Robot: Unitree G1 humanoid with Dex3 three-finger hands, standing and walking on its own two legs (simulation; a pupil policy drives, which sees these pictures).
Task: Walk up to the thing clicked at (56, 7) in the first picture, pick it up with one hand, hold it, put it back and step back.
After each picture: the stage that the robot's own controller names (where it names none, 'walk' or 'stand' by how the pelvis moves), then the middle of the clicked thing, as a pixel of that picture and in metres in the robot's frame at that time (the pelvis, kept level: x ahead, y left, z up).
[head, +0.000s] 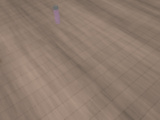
stand; (56, 14) +1.96 +0.37 -0.65
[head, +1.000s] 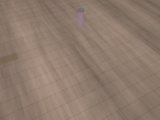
walk; (80, 17) +1.83 +0.13 -0.63
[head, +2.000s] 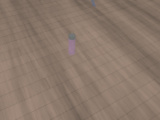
walk; (71, 44) +1.24 +0.14 -0.62
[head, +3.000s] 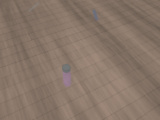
walk; (66, 75) +0.82 +0.17 -0.63
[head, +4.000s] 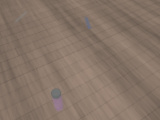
walk; (57, 100) +0.58 +0.21 -0.63
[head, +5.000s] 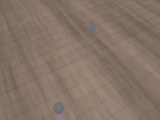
stand; (60, 114) +0.48 +0.19 -0.63
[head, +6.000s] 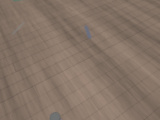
stand; out of the picture +0.43 +0.21 -0.64
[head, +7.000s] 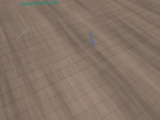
stand; out of the picture +0.39 +0.19 -0.65
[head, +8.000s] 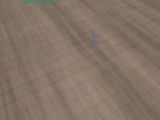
stand; out of the picture +0.38 +0.20 -0.65
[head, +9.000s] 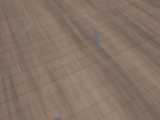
stand; out of the picture +0.39 +0.20 -0.65
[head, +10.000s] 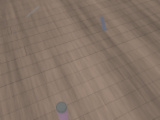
stand; (62, 112) +0.44 +0.15 -0.63
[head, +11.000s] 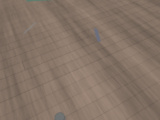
stand; out of the picture +0.43 +0.20 -0.65
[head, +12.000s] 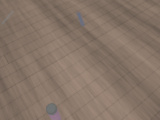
stand; (54, 113) +0.42 +0.24 -0.64
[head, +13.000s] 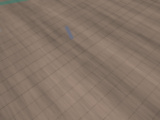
stand; out of the picture +0.36 +0.27 -0.65
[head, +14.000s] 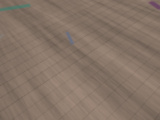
stand; out of the picture +0.39 +0.26 -0.66
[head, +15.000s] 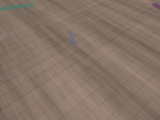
stand; out of the picture +0.40 +0.24 -0.66
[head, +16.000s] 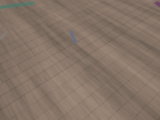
stand; out of the picture +0.39 +0.25 -0.66
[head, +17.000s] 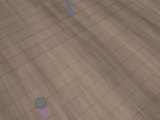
go down; (43, 107) +0.43 +0.24 -0.60
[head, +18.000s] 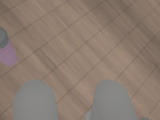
go down; (3, 49) +0.46 +0.31 -0.24
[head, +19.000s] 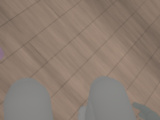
close in; out of the picture +0.44 +0.33 -0.23
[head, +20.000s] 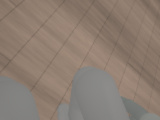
close in; out of the picture +0.42 +0.36 -0.15
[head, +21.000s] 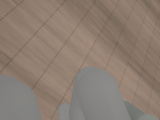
lift; out of the picture +0.39 +0.35 -0.15
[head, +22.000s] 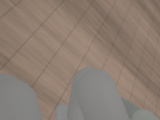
lift; out of the picture +0.37 +0.34 -0.16
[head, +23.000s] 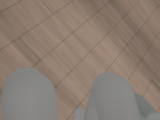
lift; out of the picture +0.27 +0.42 -0.13
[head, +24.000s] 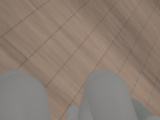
lift; out of the picture +0.31 +0.40 -0.15
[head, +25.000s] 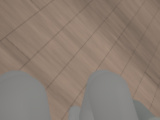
lift; out of the picture +0.31 +0.41 -0.14
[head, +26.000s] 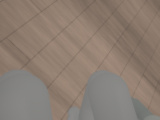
lift; out of the picture +0.31 +0.40 -0.14
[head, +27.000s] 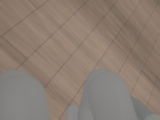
lift; out of the picture +0.30 +0.40 -0.15
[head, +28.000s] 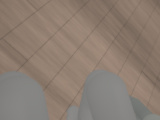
lift; out of the picture +0.31 +0.40 -0.15
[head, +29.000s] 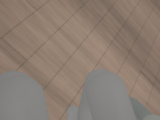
lift; out of the picture +0.31 +0.39 -0.15
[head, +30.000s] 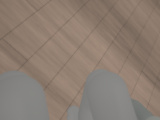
lift; out of the picture +0.31 +0.39 -0.15
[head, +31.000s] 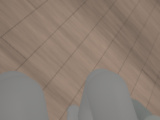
lift; out of the picture +0.31 +0.40 -0.15
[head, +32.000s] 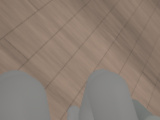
lift; out of the picture +0.30 +0.41 -0.15
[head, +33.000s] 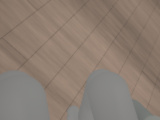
lift; out of the picture +0.31 +0.41 -0.15
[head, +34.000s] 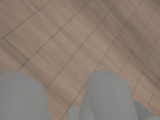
lift; out of the picture +0.30 +0.41 -0.15
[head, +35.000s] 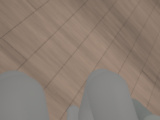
lift; out of the picture +0.30 +0.41 -0.15
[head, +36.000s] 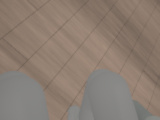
lift; out of the picture +0.31 +0.42 -0.15
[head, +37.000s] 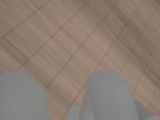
lift; out of the picture +0.30 +0.42 -0.15
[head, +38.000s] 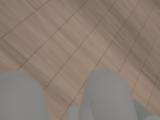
lift; out of the picture +0.30 +0.42 -0.15
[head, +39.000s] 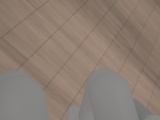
lift; out of the picture +0.30 +0.42 -0.15
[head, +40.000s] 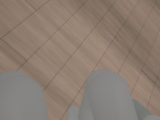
lift; out of the picture +0.30 +0.42 -0.15
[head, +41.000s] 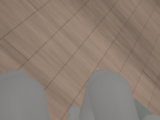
lift; out of the picture +0.30 +0.42 -0.15
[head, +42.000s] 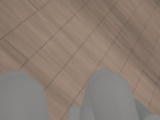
lift; out of the picture +0.30 +0.42 -0.15
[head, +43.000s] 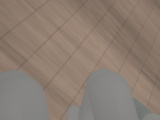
lift; out of the picture +0.30 +0.43 -0.15
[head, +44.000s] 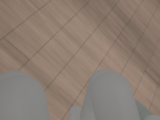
lift; out of the picture +0.30 +0.43 -0.15
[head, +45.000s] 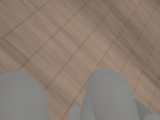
lift; out of the picture +0.30 +0.43 -0.15
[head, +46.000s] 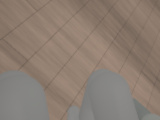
lift; out of the picture +0.30 +0.43 -0.15
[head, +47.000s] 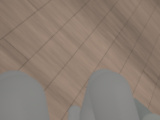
lift; out of the picture +0.30 +0.43 -0.15
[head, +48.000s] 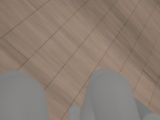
lift; out of the picture +0.30 +0.43 -0.15
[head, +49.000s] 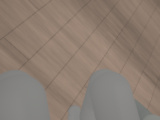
lift; out of the picture +0.30 +0.43 -0.15
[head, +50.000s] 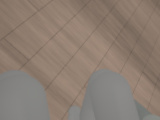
lift; out of the picture +0.30 +0.43 -0.15
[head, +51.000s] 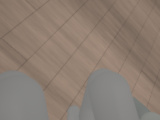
lift; out of the picture +0.30 +0.43 -0.15
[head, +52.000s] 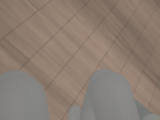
lift; out of the picture +0.30 +0.43 -0.15
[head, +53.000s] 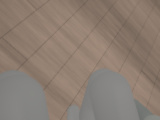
lift; out of the picture +0.30 +0.43 -0.15
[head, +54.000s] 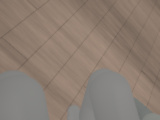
lift; out of the picture +0.30 +0.44 -0.15
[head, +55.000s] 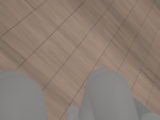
lift; out of the picture +0.30 +0.44 -0.15
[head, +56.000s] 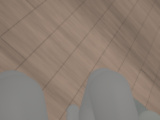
lift; out of the picture +0.30 +0.44 -0.15
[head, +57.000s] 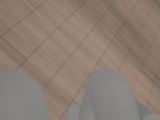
lift; out of the picture +0.30 +0.44 -0.14
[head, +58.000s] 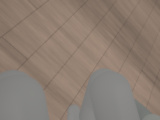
lift; out of the picture +0.30 +0.44 -0.15
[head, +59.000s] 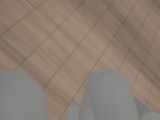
lift; out of the picture +0.30 +0.44 -0.15
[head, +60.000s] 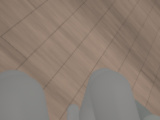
lift; out of the picture +0.30 +0.44 -0.15
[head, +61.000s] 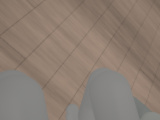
lift; out of the picture +0.30 +0.44 -0.15
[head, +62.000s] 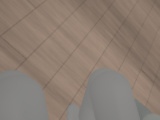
lift; out of the picture +0.30 +0.44 -0.15
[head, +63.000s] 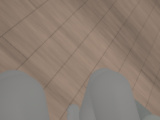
lift; out of the picture +0.30 +0.44 -0.15
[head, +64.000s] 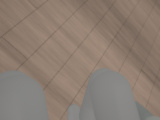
lift; out of the picture +0.30 +0.44 -0.15
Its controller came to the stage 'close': yes
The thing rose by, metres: 0.04
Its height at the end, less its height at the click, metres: +0.00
